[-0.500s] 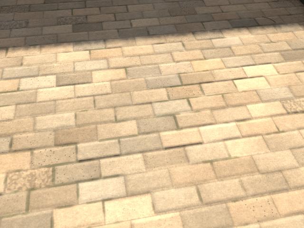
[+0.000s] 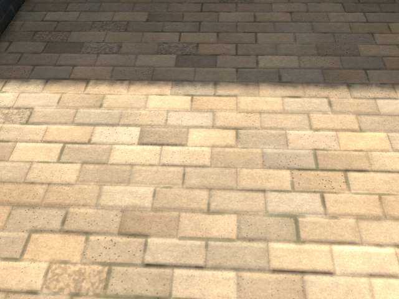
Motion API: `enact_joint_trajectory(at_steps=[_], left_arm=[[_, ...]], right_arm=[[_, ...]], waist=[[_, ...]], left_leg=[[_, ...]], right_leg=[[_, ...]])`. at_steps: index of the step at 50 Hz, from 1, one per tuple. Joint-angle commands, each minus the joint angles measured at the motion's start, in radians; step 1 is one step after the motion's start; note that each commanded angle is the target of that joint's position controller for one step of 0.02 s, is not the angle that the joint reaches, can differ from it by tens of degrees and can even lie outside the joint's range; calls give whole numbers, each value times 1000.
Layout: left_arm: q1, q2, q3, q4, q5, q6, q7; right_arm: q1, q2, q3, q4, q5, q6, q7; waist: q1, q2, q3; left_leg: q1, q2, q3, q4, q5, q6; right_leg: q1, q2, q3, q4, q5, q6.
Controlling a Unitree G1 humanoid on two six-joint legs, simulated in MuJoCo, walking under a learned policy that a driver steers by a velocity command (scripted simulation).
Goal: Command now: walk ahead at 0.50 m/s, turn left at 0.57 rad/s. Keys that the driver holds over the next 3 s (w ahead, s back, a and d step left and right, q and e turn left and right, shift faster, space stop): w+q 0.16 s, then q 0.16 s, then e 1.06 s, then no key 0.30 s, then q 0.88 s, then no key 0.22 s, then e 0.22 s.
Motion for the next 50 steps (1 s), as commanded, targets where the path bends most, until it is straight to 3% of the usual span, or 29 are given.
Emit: enact_joint_trajectory(at_steps=[1,3,7,12,15,16,17,18,19,20,21,22,23,24,26,28,34,39,42,43,44,45,46,47,48,50], left_arm=[[110,98,30,-7,-12,-27,-2],[130,108,37,9,-21,-40,-8],[168,110,43,40,-20,-39,-11],[189,132,48,70,-27,-29,-4],[207,168,58,85,-31,-11,10],[204,181,62,86,-33,-2,16],[213,177,59,90,-40,6,18],[234,161,52,81,-42,6,14],[334,21,21,44,-27,11,2],[366,80,25,64,-46,36,11],[294,88,27,78,-49,48,12],[225,70,18,68,-47,49,7],[202,70,19,80,-34,55,6],[235,68,20,100,-21,72,2],[300,55,25,140,-19,97,-3],[285,52,32,139,-23,106,-4],[133,51,44,86,-12,128,-12],[107,39,44,54,-17,128,-20],[146,34,44,47,-23,118,-26],[172,44,45,49,-23,109,-27],[178,98,57,46,-15,99,-23],[159,238,89,14,-11,95,-16],[219,250,102,36,-7,98,-5],[195,210,93,38,-14,99,4],[121,178,85,25,-24,102,6],[45,146,76,-6,-33,103,4]], right_arm=[[14,-45,-6,-64,-15,15,23],[-43,-35,-2,-90,-13,22,34],[-176,-19,10,-140,-11,22,49],[-307,21,36,-185,-12,8,64],[-263,-8,26,-183,-26,6,55],[-197,-25,18,-166,-32,2,49],[-85,-40,9,-129,-45,-11,38],[19,-92,-8,-99,-56,-24,21],[18,-180,-21,-111,-39,-29,4],[83,-173,-25,-130,23,-18,-10],[10,-95,-2,-124,29,-9,-26],[-80,-25,24,-120,28,-8,-33],[-122,14,41,-106,22,-9,-37],[-152,27,50,-101,21,-11,-43],[-162,12,52,-85,4,-23,-42],[-176,-22,40,-78,2,-30,-39],[-142,-31,24,-56,0,4,-54],[-124,-54,7,-44,-5,24,-58],[-143,-82,-6,-40,1,35,-58],[-137,-90,-11,-34,2,40,-58],[-109,-66,-10,-31,-1,46,-53],[-104,16,9,-84,5,51,-48],[-220,-19,7,-101,-1,63,-59],[-204,-16,6,-98,6,69,-56],[-180,-25,2,-83,14,65,-51],[-141,-58,-9,-62,-7,58,-45]], waist=[[37,-146,-25],[34,-134,-21],[51,-120,11],[71,-125,40],[55,-155,-11],[29,-156,-48],[-16,-125,-114],[-65,-38,-193],[24,180,-329],[-49,112,-538],[-29,22,-420],[-1,24,-252],[30,-2,-152],[60,16,-114],[91,21,-126],[100,31,-125],[48,74,-57],[32,65,-67],[60,63,-85],[77,39,-81],[71,-88,-52],[40,-342,-18],[117,-252,31],[75,-172,26],[38,-139,29],[19,-154,-17]], left_leg=[[-214,90,-19,41,61,-17],[-266,102,-15,30,112,-26],[-343,116,13,-90,241,-44],[-178,80,136,-411,356,-21],[-84,20,171,-488,258,23],[-14,-9,171,-520,229,44],[143,-30,142,-612,297,69],[360,68,34,-662,556,106],[666,419,-291,-473,1327,205],[714,524,-438,-542,1380,339],[574,454,-321,-621,1184,304],[414,399,-227,-689,1031,259],[299,350,-170,-737,947,206],[196,320,-102,-776,920,174],[108,294,-18,-800,923,147],[109,290,13,-814,835,150],[131,312,6,-880,255,166],[175,357,11,-832,242,180],[167,355,56,-747,311,137],[125,339,93,-694,287,86],[54,279,161,-555,168,6],[-187,90,244,-341,-158,-87],[-227,41,114,-160,-231,-93],[-215,58,52,-84,-158,-95],[-213,65,32,-77,-73,-91],[-215,54,37,-44,1,-93]], right_leg=[[186,-274,255,-269,112,-108],[203,-281,188,-292,195,-121],[230,-263,54,-318,281,-121],[218,-231,-112,-234,580,-76],[304,-246,-140,-72,816,-49],[315,-246,-145,44,866,-44],[268,-230,-147,215,785,-31],[114,-186,-158,454,486,1],[-182,-66,-133,782,-527,35],[-205,-18,43,916,-496,37],[-209,-57,97,882,-385,39],[-214,-79,97,790,-332,41],[-177,-92,106,708,-299,45],[-89,-92,107,647,-265,51],[31,-58,89,600,-220,52],[15,-44,74,569,-204,51],[-95,-61,42,435,-199,48],[-64,-48,1,323,-266,25],[43,-23,-31,146,-209,-10],[112,-20,-12,15,-116,-28],[145,-101,145,-162,-94,-57],[201,-378,546,-217,156,-162],[123,-406,538,-214,319,-263],[109,-341,446,-195,326,-261],[108,-271,372,-188,286,-221],[170,-200,310,-158,380,-189]])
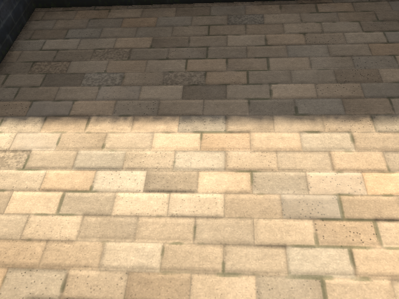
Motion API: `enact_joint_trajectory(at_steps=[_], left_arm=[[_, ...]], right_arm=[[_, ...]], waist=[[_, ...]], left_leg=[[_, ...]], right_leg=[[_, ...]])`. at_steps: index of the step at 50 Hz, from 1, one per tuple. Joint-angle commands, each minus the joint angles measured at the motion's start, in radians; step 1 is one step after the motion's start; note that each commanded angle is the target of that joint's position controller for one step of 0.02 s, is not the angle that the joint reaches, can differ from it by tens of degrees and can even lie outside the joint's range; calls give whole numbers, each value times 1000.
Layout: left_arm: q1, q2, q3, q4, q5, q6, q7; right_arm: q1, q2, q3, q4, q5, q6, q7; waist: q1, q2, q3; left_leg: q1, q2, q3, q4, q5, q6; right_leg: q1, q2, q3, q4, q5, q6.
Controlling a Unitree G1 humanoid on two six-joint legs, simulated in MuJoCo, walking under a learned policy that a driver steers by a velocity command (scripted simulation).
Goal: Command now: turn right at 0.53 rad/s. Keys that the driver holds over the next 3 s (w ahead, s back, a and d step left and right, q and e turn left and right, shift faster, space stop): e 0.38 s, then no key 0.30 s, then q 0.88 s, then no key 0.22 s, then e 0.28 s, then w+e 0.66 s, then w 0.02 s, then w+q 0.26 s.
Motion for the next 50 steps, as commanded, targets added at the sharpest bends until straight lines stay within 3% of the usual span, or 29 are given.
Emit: enact_joint_trajectory(at_steps=[1,4,11,16,18,19,20,21,22,23,24,25,29,33,35,36,37,38,39,40,41,43,46,48,50], left_arm=[[-48,143,35,-79,-13,-11,4],[8,165,44,-67,-14,-18,2],[30,207,60,-77,1,-9,0],[-39,220,67,-95,3,-2,-12],[-101,211,65,-105,-11,0,-13],[-103,175,54,-116,-18,-3,-10],[-36,85,32,-125,-21,-8,-8],[-16,168,52,-111,9,-2,2],[-7,191,60,-94,18,2,1],[-6,182,60,-73,15,6,-5],[7,171,58,-59,9,10,-12],[14,161,55,-53,7,14,-21],[-43,125,32,-51,-4,20,-24],[-76,97,5,-39,-9,27,-15],[-59,89,-3,-19,-13,22,-5],[-21,68,-11,6,-10,15,2],[-8,81,-13,20,1,3,12],[-1,140,-7,22,21,-14,25],[-77,214,5,16,13,-20,29],[-109,173,0,17,4,-25,24],[-127,161,-3,14,4,-30,23],[-99,183,8,27,3,-25,34],[-87,172,16,24,3,-15,42],[-91,155,12,13,8,-17,42],[-113,164,14,10,15,-19,38]], right_arm=[[19,-95,-25,-50,-12,-13,8],[-8,-73,-19,-70,1,-9,8],[-58,-79,-8,-112,10,-12,-2],[-16,-89,-3,-130,22,-28,-9],[60,-83,-1,-115,19,-40,-17],[84,-127,-10,-112,6,-49,-27],[47,-220,-23,-134,-5,-49,-33],[36,-240,-29,-139,-5,-40,-22],[27,-181,-14,-145,-1,-39,-12],[-25,-128,0,-150,6,-41,-7],[-67,-108,7,-158,3,-41,-5],[-69,-109,8,-156,2,-44,-9],[13,-110,7,-116,4,-54,-6],[31,-130,3,-85,-3,-49,6],[45,-132,4,-61,-4,-40,15],[38,-117,11,-50,2,-38,19],[52,-106,15,-37,6,-41,21],[74,-84,22,-41,13,-52,27],[84,-52,28,-55,30,-56,30],[48,-85,23,-35,22,-46,23],[21,-102,16,-36,17,-39,23],[9,-121,5,-38,14,-33,31],[59,-93,2,-26,7,-25,34],[56,-81,-5,-29,6,-12,34],[55,-61,-2,-37,10,-6,38]], waist=[[-20,-131,-56],[6,-119,-69],[43,-152,-67],[16,-167,-83],[-42,-149,-81],[-45,-76,-86],[4,169,-98],[-3,177,-85],[13,104,-58],[33,63,-19],[47,77,-12],[45,121,-21],[-5,112,-56],[-31,153,-59],[-22,157,-55],[8,132,-49],[16,96,-49],[-1,6,-89],[-55,-155,-53],[-27,-144,-47],[-23,-154,-27],[-2,-203,10],[1,-214,23],[10,-172,39],[-3,-139,31]], left_leg=[[-113,-3,-66,139,43,-19],[-139,2,-77,83,43,-35],[-56,-18,-96,-107,0,-27],[114,-56,-103,-279,-3,4],[281,-57,-98,-524,136,18],[388,46,-186,-649,170,39],[471,315,-463,-728,229,119],[354,400,-552,-695,382,237],[306,378,-505,-683,432,268],[268,309,-403,-675,434,246],[266,241,-315,-667,444,212],[293,209,-266,-656,506,202],[400,201,-219,-616,620,219],[374,199,-217,-599,551,222],[347,193,-236,-576,593,216],[309,177,-233,-556,607,188],[244,167,-243,-546,578,139],[169,137,-224,-514,470,88],[160,33,-139,-529,233,61],[256,23,-117,-513,145,52],[243,6,-120,-487,180,54],[177,-15,-106,-405,217,59],[112,-29,-68,-215,25,68],[48,-8,-49,-51,-157,70],[59,16,-40,-93,-124,63]], right_leg=[[121,-212,244,-166,532,-160],[185,-211,273,-148,547,-168],[153,-208,390,-117,477,-182],[76,-179,479,-82,513,-141],[-6,-122,476,-41,406,-73],[-100,-61,430,28,224,-15],[-240,89,229,235,-144,48],[-270,133,128,411,-342,59],[-250,93,150,529,-314,62],[-240,76,155,580,-247,68],[-232,75,143,604,-193,79],[-239,78,131,614,-167,91],[-226,70,112,476,-162,123],[-77,37,34,198,-204,104],[8,28,6,33,-130,83],[99,22,-5,-139,5,70],[207,-15,41,-260,163,56],[318,-142,161,-264,201,36],[211,-250,241,-209,354,-25],[116,-257,203,-183,302,-54],[104,-225,183,-185,225,-45],[94,-207,161,-193,150,-42],[61,-297,176,-178,254,-117],[63,-371,189,-166,430,-183],[81,-349,127,-136,500,-157]])
Over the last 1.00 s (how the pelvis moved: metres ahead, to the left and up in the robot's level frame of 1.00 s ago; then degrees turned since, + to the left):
0.23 0.02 0.00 -3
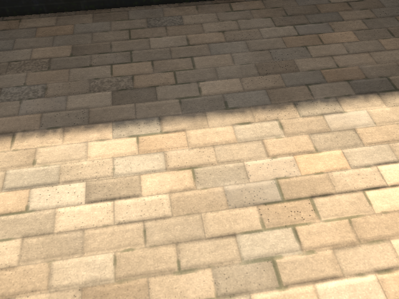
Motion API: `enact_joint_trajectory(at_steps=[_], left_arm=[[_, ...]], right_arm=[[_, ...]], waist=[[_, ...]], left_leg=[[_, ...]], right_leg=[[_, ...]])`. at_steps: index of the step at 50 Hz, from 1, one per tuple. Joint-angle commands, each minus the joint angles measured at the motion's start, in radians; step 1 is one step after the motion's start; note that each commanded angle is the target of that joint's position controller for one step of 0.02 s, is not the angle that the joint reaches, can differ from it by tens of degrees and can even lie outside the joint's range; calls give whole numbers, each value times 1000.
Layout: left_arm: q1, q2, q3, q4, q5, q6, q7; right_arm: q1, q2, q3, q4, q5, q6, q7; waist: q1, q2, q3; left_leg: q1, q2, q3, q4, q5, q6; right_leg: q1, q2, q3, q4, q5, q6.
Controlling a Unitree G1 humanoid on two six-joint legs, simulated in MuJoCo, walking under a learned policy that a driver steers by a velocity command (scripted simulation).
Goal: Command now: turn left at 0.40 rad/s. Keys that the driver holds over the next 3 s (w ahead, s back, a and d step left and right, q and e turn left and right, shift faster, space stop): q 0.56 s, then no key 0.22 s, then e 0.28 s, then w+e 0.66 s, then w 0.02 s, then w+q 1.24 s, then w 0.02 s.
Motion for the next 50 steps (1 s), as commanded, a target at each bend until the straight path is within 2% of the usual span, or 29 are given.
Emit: enact_joint_trajectory(at_steps=[1,3,4,5,6,7,8,9,10,11,12,13,15,22,28,33,35,36,37,38,39,40,41,42,43,44,46,47,50], left_arm=[[-12,160,37,-47,8,-8,-1],[-28,177,44,-51,5,-4,-8],[-40,182,46,-51,-2,-1,-10],[-25,178,47,-45,-4,-1,-13],[14,145,42,-55,1,-1,-20],[-42,86,22,-116,-1,11,-11],[-46,110,24,-105,1,20,-2],[-41,118,27,-93,-9,21,-5],[-43,123,29,-82,-12,13,-9],[-41,133,32,-78,-3,6,-14],[-20,137,32,-67,7,5,-21],[-5,133,32,-63,7,6,-27],[-5,122,29,-69,0,9,-30],[-56,131,29,-103,-2,13,-19],[-71,137,23,-132,-11,-1,-12],[-10,136,13,-133,-22,-14,-7],[54,120,7,-118,-18,-22,-3],[64,132,8,-116,-8,-30,4],[29,186,10,-135,8,-34,12],[-17,254,18,-155,6,-29,3],[19,216,14,-136,-1,-29,-5],[-13,143,-10,-133,-7,-36,-13],[-54,100,-25,-131,-4,-41,-18],[-60,90,-32,-121,-1,-45,-18],[-49,101,-31,-105,-2,-45,-19],[-16,128,-23,-90,-3,-41,-22],[65,196,5,-66,-8,-32,-28],[90,214,15,-57,-11,-29,-30],[105,214,33,-46,-12,-22,-32]], right_arm=[[-18,-56,-17,-75,5,-5,6],[-3,-68,-23,-78,10,-6,15],[20,-65,-25,-74,9,-9,16],[33,-77,-29,-75,2,-17,13],[45,-173,-52,-89,-14,-31,4],[99,-297,-78,-94,-5,-35,11],[144,-264,-76,-73,4,-35,11],[88,-213,-65,-80,7,-30,4],[18,-175,-55,-96,6,-23,-4],[-26,-157,-50,-111,10,-20,-12],[-31,-146,-47,-115,10,-19,-14],[-16,-148,-47,-113,12,-20,-12],[15,-164,-53,-106,15,-24,-10],[48,-183,-61,-105,1,-15,-16],[31,-198,-68,-116,-7,-13,-13],[-16,-181,-58,-112,-11,-8,-11],[-52,-170,-50,-108,0,-3,-15],[-47,-149,-41,-105,6,-5,-19],[20,-78,-22,-104,4,-10,-17],[40,-126,-36,-100,3,-7,-29],[32,-167,-46,-83,-14,-3,-33],[18,-149,-42,-65,-7,-1,-29],[21,-117,-32,-47,-2,2,-24],[23,-98,-23,-33,-7,7,-17],[19,-96,-17,-25,-11,9,-13],[-8,-100,-15,-19,-10,9,-17],[-64,-111,-15,-24,2,7,-31],[-78,-113,-15,-25,8,6,-36],[-100,-112,-12,-31,16,-4,-47]], waist=[[26,-138,-14],[23,-161,-49],[4,-145,-62],[-12,-87,-70],[-6,151,-77],[-23,295,-79],[-32,162,-99],[-4,94,-46],[17,53,-10],[27,69,-19],[26,82,-50],[26,67,-80],[18,45,-99],[-13,85,-67],[-13,86,-81],[6,104,-108],[50,90,-101],[52,46,-96],[4,-161,-116],[-2,-209,-82],[11,-140,-86],[-4,-96,-60],[-21,-106,-45],[-26,-160,-53],[-26,-192,-50],[-5,-194,-49],[37,-183,-59],[47,-182,-66],[51,-179,-88]], left_leg=[[-52,31,20,21,-27,-4],[17,10,52,-84,34,-4],[78,-6,71,-184,117,2],[154,-12,31,-314,242,13],[237,157,-269,-480,401,57],[256,388,-605,-521,699,214],[243,387,-583,-508,681,276],[211,335,-483,-490,599,265],[187,263,-402,-498,527,216],[209,216,-364,-498,524,181],[232,191,-335,-487,609,172],[255,184,-322,-477,663,171],[291,181,-327,-469,680,170],[276,168,-432,-475,500,181],[235,155,-519,-439,554,187],[191,137,-528,-394,688,150],[133,97,-515,-362,621,96],[72,57,-485,-327,476,48],[2,-45,-347,-163,158,-7],[-84,-181,-198,-37,-107,-25],[-38,-123,-202,98,-113,-35],[-4,-103,-223,115,-49,-42],[37,-87,-220,93,7,-56],[57,-71,-188,47,40,-68],[56,-54,-130,-18,42,-81],[50,-54,-85,-69,30,-89],[4,-65,-62,-113,11,-91],[-20,-64,-63,-118,11,-88],[-46,-58,-70,-116,6,-78]], right_leg=[[18,-307,170,-109,551,-177],[30,-285,127,-51,540,-143],[9,-269,95,3,488,-115],[-42,-238,54,96,360,-68],[-184,-135,-39,346,68,4],[-395,48,-10,493,-368,40],[-375,7,107,623,-354,30],[-399,-18,117,658,-265,24],[-404,-41,125,625,-174,24],[-405,-47,123,595,-113,28],[-387,-38,113,602,-77,37],[-379,-29,111,607,-60,46],[-395,-24,113,583,-45,61],[-431,-11,133,439,-51,83],[-365,16,151,349,-70,65],[-186,32,130,182,-79,30],[-38,31,120,-49,49,10],[51,-22,175,-178,132,-4],[117,-241,417,-277,144,-49],[33,-375,582,-259,319,-175],[-30,-388,569,-237,349,-236],[-73,-320,490,-238,331,-215],[-97,-245,401,-240,306,-172],[-79,-196,357,-238,313,-141],[-44,-161,335,-220,366,-127],[-9,-146,339,-191,428,-128],[78,-164,399,-144,521,-150],[110,-177,431,-135,544,-160],[144,-191,499,-130,563,-176]])
Over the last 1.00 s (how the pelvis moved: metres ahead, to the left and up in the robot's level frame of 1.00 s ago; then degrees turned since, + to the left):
-0.02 0.03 -0.01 -11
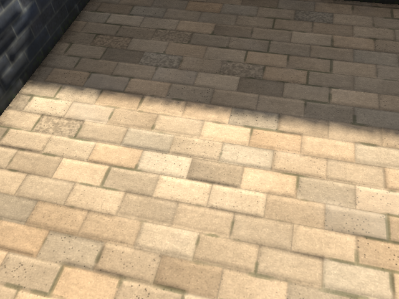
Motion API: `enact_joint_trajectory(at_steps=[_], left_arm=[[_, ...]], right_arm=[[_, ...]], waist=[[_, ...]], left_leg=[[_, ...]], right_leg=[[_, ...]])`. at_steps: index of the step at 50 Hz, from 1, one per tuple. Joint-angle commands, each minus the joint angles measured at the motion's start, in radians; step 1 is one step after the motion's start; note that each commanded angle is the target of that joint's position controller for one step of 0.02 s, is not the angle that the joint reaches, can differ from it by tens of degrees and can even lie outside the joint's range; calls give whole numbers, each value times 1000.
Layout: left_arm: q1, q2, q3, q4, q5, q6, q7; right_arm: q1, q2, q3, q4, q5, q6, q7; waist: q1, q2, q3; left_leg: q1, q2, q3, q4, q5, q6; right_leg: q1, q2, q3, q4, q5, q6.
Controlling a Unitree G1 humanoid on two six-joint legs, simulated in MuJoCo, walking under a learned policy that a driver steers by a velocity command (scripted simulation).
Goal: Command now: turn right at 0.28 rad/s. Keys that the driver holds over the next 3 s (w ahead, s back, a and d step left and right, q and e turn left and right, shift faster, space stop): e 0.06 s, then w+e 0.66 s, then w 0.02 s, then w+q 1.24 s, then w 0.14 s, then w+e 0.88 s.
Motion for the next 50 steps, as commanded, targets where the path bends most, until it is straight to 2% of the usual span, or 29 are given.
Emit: enact_joint_trajectory(at_steps=[1,3,5,6,7,8,9,10,11,12,16,20,23,26,27,28,29,30,31,32,33,34,35,36,37,39,42,45,50], left_arm=[[31,220,73,-29,-1,0,2],[11,216,82,-27,-1,8,0],[-20,215,94,-27,-2,23,-5],[-70,207,97,-40,-4,34,-7],[-97,164,90,-67,-7,34,-9],[-102,94,72,-101,-20,24,-10],[-118,154,80,-93,15,18,-3],[-93,178,89,-80,19,12,-13],[-47,175,91,-53,20,7,-27],[-23,171,92,-39,27,6,-38],[-91,135,81,-62,28,0,-69],[-186,117,73,-107,27,0,-87],[-259,88,56,-149,29,-7,-100],[-327,70,41,-197,29,-10,-108],[-319,69,39,-202,29,-10,-106],[-286,75,41,-198,29,-11,-100],[-223,88,48,-185,30,-13,-92],[-103,110,60,-153,30,-19,-83],[72,144,80,-98,36,-28,-70],[200,239,113,-69,43,-28,-48],[169,312,130,-96,23,-21,-41],[164,298,131,-90,2,-14,-38],[111,254,119,-79,-2,-17,-29],[74,197,104,-77,-2,-25,-25],[38,168,94,-76,0,-35,-20],[14,122,74,-76,2,-59,-21],[77,127,71,-30,-2,-90,-27],[138,124,66,1,-2,-97,-25],[185,107,48,37,6,-109,-10]], right_arm=[[1,-96,-20,-53,7,-20,-14],[10,-87,-15,-55,8,-28,-17],[62,-73,-9,-51,-3,-42,-14],[116,-64,-7,-38,-9,-49,-15],[158,-128,-22,-29,-21,-54,-24],[182,-242,-45,-40,-29,-56,-29],[123,-256,-53,-42,-45,-62,-25],[74,-188,-35,-54,-41,-71,-22],[33,-134,-21,-63,-30,-81,-20],[32,-121,-16,-67,-24,-92,-19],[165,-118,-18,-26,-24,-128,-4],[242,-109,-18,4,-27,-137,10],[250,-102,-14,16,-27,-143,14],[279,-112,-14,39,-28,-146,13],[278,-117,-15,45,-28,-144,12],[271,-126,-15,49,-26,-142,10],[273,-144,-19,56,-25,-138,7],[275,-160,-22,59,-22,-132,4],[265,-163,-20,52,-18,-128,3],[277,-112,-7,14,-12,-133,14],[256,-50,1,-55,-9,-146,30],[139,-144,-20,-81,-18,-154,32],[118,-116,-13,-95,-9,-163,36],[137,-101,-8,-84,-13,-167,34],[157,-90,-7,-77,-26,-154,34],[241,-62,1,-37,-46,-116,45],[194,-49,-2,-40,-39,-91,57],[64,-52,-7,-75,-27,-87,63],[-61,-22,4,-107,-18,-98,73]], waist=[[4,-177,-98],[-6,-167,-111],[-42,-145,-138],[-86,-126,-118],[-104,-10,-85],[-116,224,-88],[-91,132,15],[-44,82,49],[-12,77,62],[-8,98,50],[-60,69,53],[-94,73,74],[-100,77,87],[-107,91,87],[-95,97,78],[-70,105,52],[-35,114,1],[19,117,-79],[97,92,-180],[136,-49,-288],[76,-233,-393],[121,-95,-335],[74,-62,-194],[25,-14,-99],[-16,-10,-68],[-61,-24,-81],[-52,-46,-40],[-10,-56,7],[27,-65,30]], left_leg=[[-134,-13,23,-7,-12,8],[-97,-14,20,-45,2,22],[34,-23,37,-177,33,48],[168,-19,46,-323,102,68],[322,103,-93,-441,-3,103],[376,368,-429,-562,-275,187],[218,439,-481,-597,-301,236],[158,404,-428,-587,-275,238],[164,346,-334,-589,-196,211],[189,306,-254,-588,-110,194],[284,285,-93,-566,139,193],[329,298,-7,-554,298,196],[311,295,81,-531,471,190],[307,310,145,-495,619,178],[309,311,172,-463,718,169],[304,308,207,-397,920,158],[306,309,235,-284,1141,150],[286,311,254,-115,1254,143],[174,297,278,108,1151,119],[-113,241,289,428,714,82],[-405,56,187,741,-37,43],[-488,86,33,789,37,55],[-503,134,41,740,128,62],[-447,169,48,637,163,62],[-387,189,43,573,160,56],[-291,197,64,513,160,46],[-337,203,95,431,244,39],[-448,197,100,330,364,44],[-461,118,99,124,490,72]], right_leg=[[205,-245,331,-70,454,-155],[174,-237,350,-69,440,-151],[71,-187,354,-82,82,-131],[-65,-135,332,-66,-150,-93],[-286,-49,255,31,-375,-28],[-463,94,34,304,-416,8],[-497,24,20,448,-300,8],[-463,-21,37,509,-227,5],[-458,-34,23,553,-163,17],[-463,-38,2,600,-125,29],[-564,-71,-34,655,-40,53],[-624,-85,-62,580,1,64],[-580,-96,-127,453,38,52],[-487,-89,-211,311,10,7],[-433,-75,-235,268,-11,-16],[-346,-43,-262,233,-37,-42],[-242,-1,-285,216,-70,-70],[-92,38,-286,189,-77,-98],[152,52,-246,115,-36,-133],[438,-146,38,43,-246,-200],[589,-416,617,-97,-275,-305],[534,-396,585,-146,-153,-310],[397,-374,429,-147,-43,-299],[245,-322,327,-164,105,-264],[156,-272,249,-174,197,-239],[76,-231,142,-205,317,-221],[58,-210,59,-269,364,-191],[119,-194,-5,-298,413,-126],[214,-203,-111,-301,543,-67]])
Over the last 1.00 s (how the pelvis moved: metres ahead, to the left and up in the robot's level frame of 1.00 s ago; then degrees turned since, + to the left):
0.03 0.00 0.01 20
